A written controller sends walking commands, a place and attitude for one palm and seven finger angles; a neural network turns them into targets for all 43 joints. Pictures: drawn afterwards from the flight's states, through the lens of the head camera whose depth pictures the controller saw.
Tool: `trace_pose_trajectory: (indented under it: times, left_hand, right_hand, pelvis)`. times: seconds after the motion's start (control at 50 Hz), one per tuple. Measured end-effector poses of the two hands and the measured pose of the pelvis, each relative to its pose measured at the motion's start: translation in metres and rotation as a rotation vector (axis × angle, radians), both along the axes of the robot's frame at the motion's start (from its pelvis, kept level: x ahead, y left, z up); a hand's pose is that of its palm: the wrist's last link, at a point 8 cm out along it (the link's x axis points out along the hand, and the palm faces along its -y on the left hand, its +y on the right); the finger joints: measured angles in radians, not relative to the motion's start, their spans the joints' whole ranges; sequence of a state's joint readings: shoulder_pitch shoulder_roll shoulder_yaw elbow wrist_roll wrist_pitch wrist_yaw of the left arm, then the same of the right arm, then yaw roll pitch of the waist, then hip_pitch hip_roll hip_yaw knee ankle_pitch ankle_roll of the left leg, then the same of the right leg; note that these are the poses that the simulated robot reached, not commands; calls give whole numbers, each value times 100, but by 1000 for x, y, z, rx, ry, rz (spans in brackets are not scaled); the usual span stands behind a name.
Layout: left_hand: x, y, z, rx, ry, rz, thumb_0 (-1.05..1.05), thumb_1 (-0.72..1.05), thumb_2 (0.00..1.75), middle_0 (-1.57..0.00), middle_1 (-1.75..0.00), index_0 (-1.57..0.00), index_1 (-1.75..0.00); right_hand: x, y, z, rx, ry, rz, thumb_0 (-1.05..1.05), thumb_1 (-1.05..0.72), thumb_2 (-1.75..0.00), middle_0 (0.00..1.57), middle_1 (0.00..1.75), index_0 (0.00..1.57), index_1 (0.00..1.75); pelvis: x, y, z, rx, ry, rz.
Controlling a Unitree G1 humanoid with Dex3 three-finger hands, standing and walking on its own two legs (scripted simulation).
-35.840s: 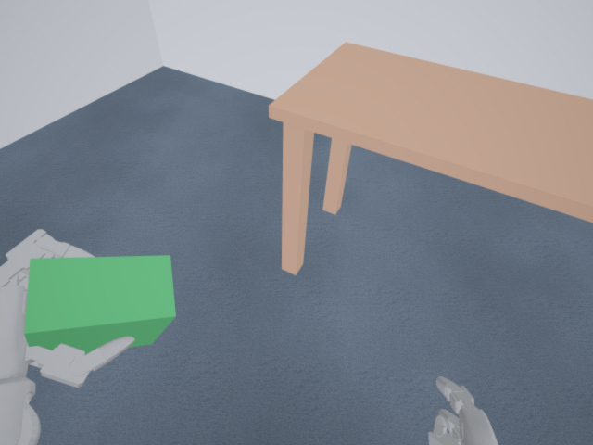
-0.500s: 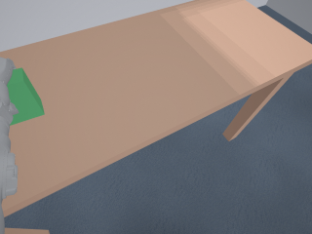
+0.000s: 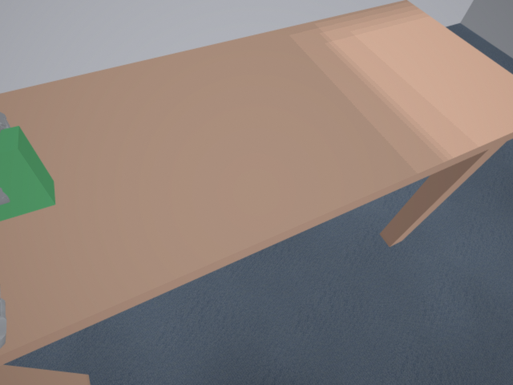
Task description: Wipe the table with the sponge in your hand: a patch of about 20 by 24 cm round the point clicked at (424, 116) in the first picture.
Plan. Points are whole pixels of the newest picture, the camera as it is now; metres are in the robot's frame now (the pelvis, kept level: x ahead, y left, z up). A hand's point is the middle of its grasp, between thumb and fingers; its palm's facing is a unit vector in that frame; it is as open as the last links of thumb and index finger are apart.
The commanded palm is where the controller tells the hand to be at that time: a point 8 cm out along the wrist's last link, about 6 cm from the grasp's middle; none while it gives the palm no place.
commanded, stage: slide back across to the first lane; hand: left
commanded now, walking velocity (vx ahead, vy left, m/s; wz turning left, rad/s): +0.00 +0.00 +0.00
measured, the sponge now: out of the picture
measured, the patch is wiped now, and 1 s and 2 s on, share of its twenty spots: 0.95 0.95 0.95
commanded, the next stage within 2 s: wipe back along the first lane in 0.06 s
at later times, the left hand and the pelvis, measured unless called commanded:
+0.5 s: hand out of the picture +0.38 +0.43 +0.09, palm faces -0.11 +0.00 -0.99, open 10.3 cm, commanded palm +0.36 +0.40 +0.13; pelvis +0.00 +0.01 +0.00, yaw +0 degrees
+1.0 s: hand out of the picture +0.34 +0.40 +0.08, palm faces -0.05 +0.01 -1.00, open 10.3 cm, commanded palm +0.30 +0.37 +0.11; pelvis +0.00 +0.01 +0.00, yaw +1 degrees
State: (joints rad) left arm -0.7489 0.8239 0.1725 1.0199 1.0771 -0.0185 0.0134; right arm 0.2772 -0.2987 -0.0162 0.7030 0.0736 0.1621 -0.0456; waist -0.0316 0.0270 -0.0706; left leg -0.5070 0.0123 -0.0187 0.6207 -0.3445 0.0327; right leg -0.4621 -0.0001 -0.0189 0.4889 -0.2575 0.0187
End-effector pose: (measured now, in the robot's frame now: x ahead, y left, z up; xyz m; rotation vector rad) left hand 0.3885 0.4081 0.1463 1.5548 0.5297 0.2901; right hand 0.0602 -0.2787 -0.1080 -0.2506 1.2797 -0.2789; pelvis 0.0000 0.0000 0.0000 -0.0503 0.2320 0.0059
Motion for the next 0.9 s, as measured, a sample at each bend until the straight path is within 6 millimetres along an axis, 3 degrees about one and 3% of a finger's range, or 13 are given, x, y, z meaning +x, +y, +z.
trace_pose_trajectory:
  times: [0.24,0.48,0.9]
  left_hand:
    - [-8,21,0,-5,-4,13,1,-53,103,-71,-131,-73,-132]
    - [-20,11,-4,16,-35,-26,1,-52,103,-71,-132,-72,-133]
    - [-54,-13,-9,13,-83,-14,1,-51,103,-69,-132,-71,-134]
  right_hand:
    - [2,4,0,-7,19,10,0,-90,-90,20,30,20,30]
    - [-6,16,-4,28,27,-6,1,-90,-90,20,30,20,30]
    - [70,36,8,82,-199,119,1,-90,-90,20,30,20,30]
  pelvis:
    - [-2,5,-1,-5,11,1]
    - [-2,12,0,-7,-6,1]
    - [-3,12,3,5,-65,15]
